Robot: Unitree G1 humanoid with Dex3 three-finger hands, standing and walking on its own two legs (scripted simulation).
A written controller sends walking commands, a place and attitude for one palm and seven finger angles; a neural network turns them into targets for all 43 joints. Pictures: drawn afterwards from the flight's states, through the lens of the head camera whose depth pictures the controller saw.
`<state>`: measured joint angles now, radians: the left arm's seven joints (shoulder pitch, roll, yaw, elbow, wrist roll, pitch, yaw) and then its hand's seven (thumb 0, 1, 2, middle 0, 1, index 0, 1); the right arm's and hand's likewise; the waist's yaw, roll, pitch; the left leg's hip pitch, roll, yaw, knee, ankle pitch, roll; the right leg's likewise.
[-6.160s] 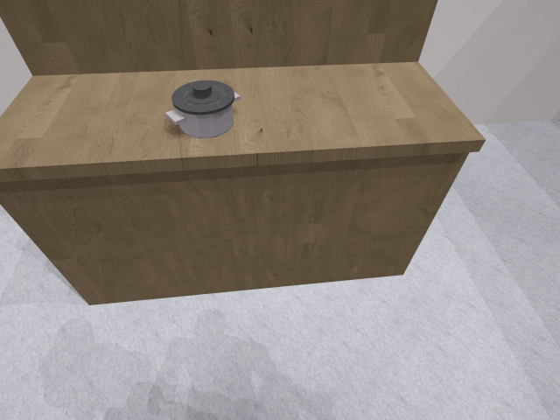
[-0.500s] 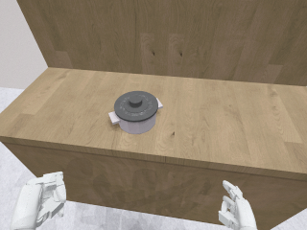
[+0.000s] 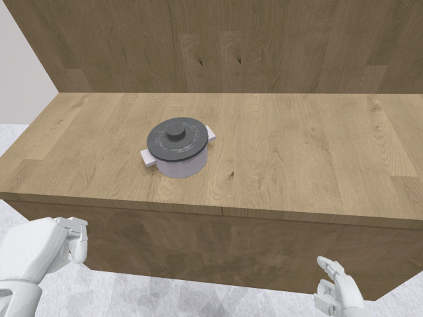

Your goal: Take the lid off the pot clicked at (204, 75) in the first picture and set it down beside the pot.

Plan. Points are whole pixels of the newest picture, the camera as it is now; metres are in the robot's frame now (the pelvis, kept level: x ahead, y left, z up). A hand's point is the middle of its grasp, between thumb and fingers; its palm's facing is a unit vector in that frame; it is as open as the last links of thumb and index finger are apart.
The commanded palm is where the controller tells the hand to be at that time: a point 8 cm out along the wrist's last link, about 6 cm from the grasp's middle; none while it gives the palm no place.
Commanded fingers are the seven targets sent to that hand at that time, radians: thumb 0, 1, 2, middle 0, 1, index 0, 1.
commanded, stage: reach forward and open the fingers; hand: left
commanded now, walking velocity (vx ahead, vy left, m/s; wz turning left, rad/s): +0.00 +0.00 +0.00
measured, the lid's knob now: (176, 131) +0.51 +0.16 +0.06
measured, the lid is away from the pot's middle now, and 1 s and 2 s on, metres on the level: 0.00 0.00 0.00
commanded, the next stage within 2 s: move the open hand above the knob in 0.88 s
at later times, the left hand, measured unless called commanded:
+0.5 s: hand (66, 233) +0.21 +0.27 +0.10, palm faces -0.23 -0.05 -0.97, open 7.0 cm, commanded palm +0.20 +0.27 +0.17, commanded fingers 0.00 -0.22 1.33 -0.83 -0.19 -0.83 -0.19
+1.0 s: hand (75, 197) +0.27 +0.27 +0.12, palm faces -0.17 -0.06 -0.98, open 10.4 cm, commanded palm +0.26 +0.27 +0.19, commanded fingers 0.00 -0.34 1.43 -0.81 -0.08 -0.81 -0.08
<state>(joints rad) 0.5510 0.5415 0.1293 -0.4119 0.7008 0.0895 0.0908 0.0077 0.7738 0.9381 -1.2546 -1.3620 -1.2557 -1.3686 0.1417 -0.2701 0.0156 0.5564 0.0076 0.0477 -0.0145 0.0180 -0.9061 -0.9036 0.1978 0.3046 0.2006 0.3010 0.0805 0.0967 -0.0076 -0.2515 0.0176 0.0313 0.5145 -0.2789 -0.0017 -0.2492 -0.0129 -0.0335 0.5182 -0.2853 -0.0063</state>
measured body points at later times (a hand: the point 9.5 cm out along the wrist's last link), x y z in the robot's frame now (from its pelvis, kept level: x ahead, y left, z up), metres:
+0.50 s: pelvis -0.01 +0.01 +0.01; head +0.00 -0.04 +0.45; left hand +0.22 +0.27 +0.16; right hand +0.19 -0.21 -0.10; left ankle -0.01 +0.12 -0.74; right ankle -0.01 -0.12 -0.74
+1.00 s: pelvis -0.02 +0.02 +0.01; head -0.01 -0.02 +0.45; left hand +0.27 +0.28 +0.18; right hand +0.19 -0.19 -0.09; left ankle -0.01 +0.12 -0.74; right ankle -0.01 -0.12 -0.74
